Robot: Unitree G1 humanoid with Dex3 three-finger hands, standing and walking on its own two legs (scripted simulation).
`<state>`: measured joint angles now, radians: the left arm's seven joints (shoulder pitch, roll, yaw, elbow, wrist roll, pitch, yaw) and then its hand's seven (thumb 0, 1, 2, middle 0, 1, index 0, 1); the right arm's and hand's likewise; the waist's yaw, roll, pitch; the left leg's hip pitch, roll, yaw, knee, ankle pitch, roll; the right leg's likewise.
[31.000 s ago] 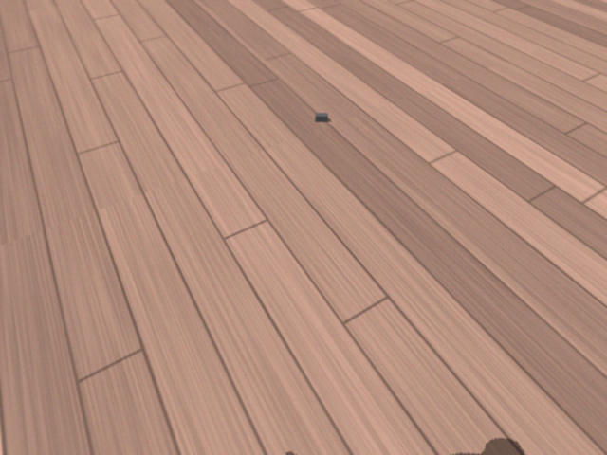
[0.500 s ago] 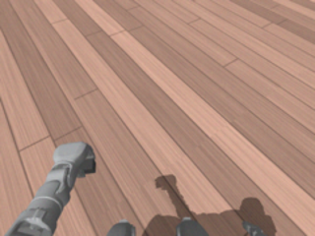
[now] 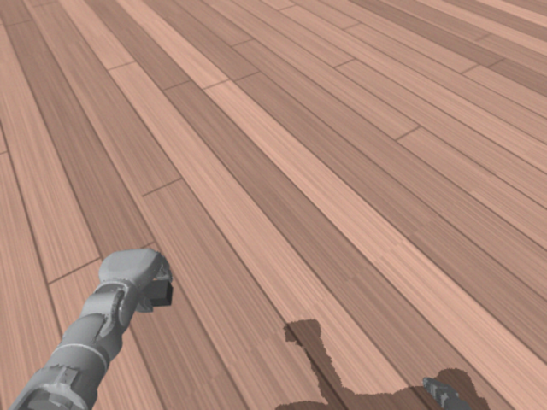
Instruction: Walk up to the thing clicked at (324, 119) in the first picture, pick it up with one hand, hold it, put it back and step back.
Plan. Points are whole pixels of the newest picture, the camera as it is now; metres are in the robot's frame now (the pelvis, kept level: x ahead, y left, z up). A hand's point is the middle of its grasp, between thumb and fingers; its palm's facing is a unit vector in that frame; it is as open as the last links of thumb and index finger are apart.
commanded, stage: hold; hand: left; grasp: from above
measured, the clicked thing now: (149, 294) +0.32 +0.22 -0.10
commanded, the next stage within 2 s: crouch in 1.58 s
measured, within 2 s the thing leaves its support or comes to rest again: neither
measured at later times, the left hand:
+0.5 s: hand (135, 297) +0.29 +0.22 -0.03, palm faces -0.44 -0.05 -0.89, open 6.3 cm
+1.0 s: hand (133, 303) +0.27 +0.21 -0.02, palm faces -0.43 -0.05 -0.90, open 6.3 cm
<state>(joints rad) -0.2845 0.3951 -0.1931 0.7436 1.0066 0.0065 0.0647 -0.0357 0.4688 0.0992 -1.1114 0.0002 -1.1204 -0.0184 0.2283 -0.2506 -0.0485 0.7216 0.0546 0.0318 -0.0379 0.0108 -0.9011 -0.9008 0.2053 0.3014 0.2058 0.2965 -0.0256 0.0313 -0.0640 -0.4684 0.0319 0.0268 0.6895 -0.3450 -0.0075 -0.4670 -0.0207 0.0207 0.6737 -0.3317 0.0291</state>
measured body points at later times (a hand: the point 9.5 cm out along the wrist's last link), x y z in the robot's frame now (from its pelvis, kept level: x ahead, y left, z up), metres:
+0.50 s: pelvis -0.01 +0.00 +0.01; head +0.01 -0.02 +0.46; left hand +0.31 +0.22 +0.02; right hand +0.12 -0.26 -0.11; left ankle +0.00 +0.12 -0.72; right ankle +0.00 -0.14 -0.72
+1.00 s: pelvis -0.02 -0.01 +0.01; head -0.01 -0.03 +0.46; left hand +0.29 +0.22 +0.03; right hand +0.13 -0.26 -0.10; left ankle +0.00 +0.12 -0.72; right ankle +0.00 -0.14 -0.72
